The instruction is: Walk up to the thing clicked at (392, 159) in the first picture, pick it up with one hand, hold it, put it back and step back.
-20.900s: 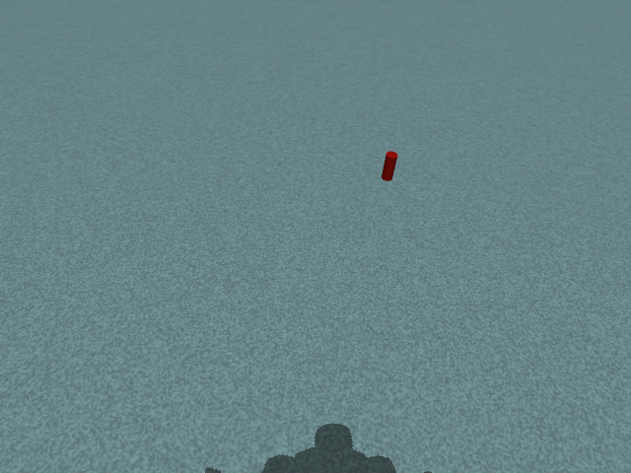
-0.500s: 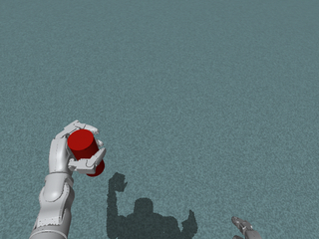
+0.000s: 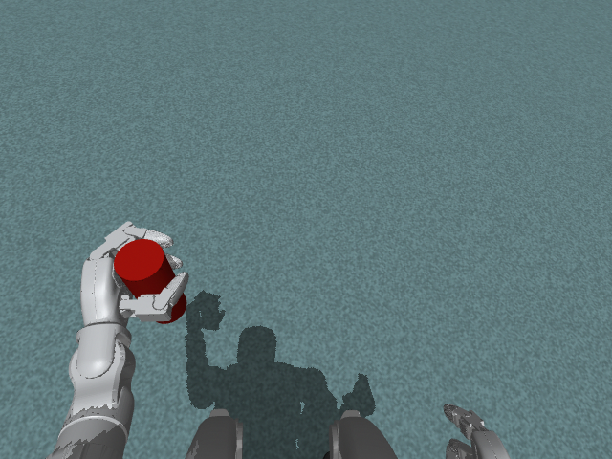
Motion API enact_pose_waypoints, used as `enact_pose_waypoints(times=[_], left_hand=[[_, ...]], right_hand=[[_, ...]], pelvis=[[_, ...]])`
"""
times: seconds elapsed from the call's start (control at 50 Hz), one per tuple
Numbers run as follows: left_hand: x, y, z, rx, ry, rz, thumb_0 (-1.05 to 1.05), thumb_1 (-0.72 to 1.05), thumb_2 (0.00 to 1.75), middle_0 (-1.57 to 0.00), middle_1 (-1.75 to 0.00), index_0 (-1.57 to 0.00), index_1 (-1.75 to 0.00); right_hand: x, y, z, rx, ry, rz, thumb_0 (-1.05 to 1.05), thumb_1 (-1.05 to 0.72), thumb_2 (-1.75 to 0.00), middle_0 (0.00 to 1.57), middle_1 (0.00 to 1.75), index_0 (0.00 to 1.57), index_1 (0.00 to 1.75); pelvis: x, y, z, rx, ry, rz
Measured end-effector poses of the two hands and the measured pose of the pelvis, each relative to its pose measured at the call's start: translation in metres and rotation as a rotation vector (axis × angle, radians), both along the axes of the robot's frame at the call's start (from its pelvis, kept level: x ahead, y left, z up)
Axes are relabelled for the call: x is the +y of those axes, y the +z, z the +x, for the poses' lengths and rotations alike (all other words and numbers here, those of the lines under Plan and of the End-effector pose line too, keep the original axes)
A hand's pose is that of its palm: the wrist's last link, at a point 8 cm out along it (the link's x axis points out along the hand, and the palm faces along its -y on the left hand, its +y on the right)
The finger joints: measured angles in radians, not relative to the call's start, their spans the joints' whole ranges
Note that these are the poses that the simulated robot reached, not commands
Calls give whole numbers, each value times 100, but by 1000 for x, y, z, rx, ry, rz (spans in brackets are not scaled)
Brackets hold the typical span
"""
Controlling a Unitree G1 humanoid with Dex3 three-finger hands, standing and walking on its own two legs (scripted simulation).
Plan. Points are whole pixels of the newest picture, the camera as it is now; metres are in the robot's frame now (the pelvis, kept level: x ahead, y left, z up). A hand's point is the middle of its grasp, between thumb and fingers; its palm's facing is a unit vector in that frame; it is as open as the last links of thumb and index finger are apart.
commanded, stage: crouch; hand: left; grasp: from the side
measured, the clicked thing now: (155, 285) +0.35 +0.19 -0.03
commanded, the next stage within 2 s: lower in 1.48 s
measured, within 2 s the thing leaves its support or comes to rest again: neither
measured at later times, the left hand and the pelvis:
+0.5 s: hand (183, 319) +0.38 +0.20 -0.25, palm faces +0.13 -0.99 -0.02, open 7.7 cm; pelvis -0.05 +0.00 -0.22, yaw -2 degrees
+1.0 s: hand (190, 330) +0.40 +0.21 -0.40, palm faces +0.15 -0.99 +0.00, open 7.7 cm; pelvis -0.07 +0.00 -0.35, yaw -6 degrees
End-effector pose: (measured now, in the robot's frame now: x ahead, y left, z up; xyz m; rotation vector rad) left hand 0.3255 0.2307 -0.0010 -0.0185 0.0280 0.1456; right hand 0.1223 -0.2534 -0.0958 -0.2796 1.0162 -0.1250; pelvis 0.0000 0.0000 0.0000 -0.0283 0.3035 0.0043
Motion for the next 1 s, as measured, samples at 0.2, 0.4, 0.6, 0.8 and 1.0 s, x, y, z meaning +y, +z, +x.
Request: enact_pose_waypoints(times=[0.2,0.4,0.6,0.8,1.0], left_hand=[[7,-109,16,-46,-20,28,1,-13,114,-87,-107,-86,-108],[14,-202,26,-30,-1,28,1,-13,114,-87,-106,-86,-107],[19,-294,30,-21,-4,31,1,-13,114,-88,-106,-86,-107],[27,-357,43,-23,7,28,1,-13,114,-88,-106,-86,-107],[30,-399,50,-6,0,17,1,-13,114,-88,-106,-87,-107]], right_hand=[[-6,-104,-20,100,15,-26,1,-89,-90,20,30,20,30],[3,-198,-38,179,47,8,1,-90,-90,20,30,20,30],[-6,-275,-70,248,72,-21,1,-91,-90,20,30,20,30],[-16,-328,-105,328,59,-62,1,-91,-90,20,30,20,30],[-18,-353,-118,372,73,-92,1,-91,-90,20,30,20,30]], pelvis=[[2,-97,-17,184,-10,-17],[1,-176,-37,271,-21,-22],[-2,-255,-58,276,-33,-28],[-1,-315,-69,236,-51,-41],[2,-348,-70,199,-71,-64]])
